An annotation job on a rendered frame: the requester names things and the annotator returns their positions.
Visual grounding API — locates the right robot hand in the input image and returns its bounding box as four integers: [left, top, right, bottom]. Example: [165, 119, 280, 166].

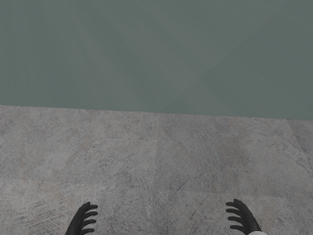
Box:
[225, 199, 262, 235]

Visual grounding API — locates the left robot hand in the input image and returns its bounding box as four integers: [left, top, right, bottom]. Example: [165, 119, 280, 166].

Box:
[65, 202, 98, 235]

